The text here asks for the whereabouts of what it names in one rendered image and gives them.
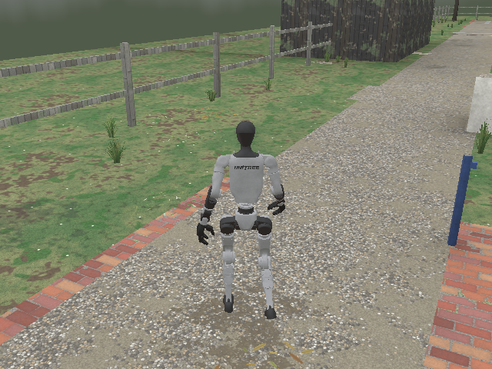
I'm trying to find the robot head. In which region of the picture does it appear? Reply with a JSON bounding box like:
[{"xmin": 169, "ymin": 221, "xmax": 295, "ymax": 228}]
[{"xmin": 233, "ymin": 121, "xmax": 259, "ymax": 158}]

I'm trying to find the left robot hand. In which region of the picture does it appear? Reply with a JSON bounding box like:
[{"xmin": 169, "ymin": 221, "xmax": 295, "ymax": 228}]
[{"xmin": 197, "ymin": 223, "xmax": 214, "ymax": 245}]

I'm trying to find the robot right upper arm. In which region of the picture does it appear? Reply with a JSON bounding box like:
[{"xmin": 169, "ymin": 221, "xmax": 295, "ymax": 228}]
[{"xmin": 261, "ymin": 154, "xmax": 283, "ymax": 195}]

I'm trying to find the robot left forearm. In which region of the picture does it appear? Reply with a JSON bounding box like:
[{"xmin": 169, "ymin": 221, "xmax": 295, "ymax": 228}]
[{"xmin": 199, "ymin": 186, "xmax": 217, "ymax": 225}]

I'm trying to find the left robot shin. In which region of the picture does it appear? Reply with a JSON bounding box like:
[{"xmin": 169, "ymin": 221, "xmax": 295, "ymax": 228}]
[{"xmin": 222, "ymin": 251, "xmax": 234, "ymax": 302}]

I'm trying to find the robot right forearm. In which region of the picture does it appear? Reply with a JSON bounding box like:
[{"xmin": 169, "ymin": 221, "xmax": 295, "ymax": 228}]
[{"xmin": 274, "ymin": 184, "xmax": 285, "ymax": 206}]

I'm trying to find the robot left upper arm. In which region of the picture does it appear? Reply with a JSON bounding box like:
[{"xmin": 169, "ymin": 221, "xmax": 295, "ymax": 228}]
[{"xmin": 210, "ymin": 155, "xmax": 230, "ymax": 199}]

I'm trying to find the right robot hand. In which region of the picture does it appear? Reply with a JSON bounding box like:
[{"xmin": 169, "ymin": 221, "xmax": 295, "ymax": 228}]
[{"xmin": 268, "ymin": 201, "xmax": 285, "ymax": 215}]

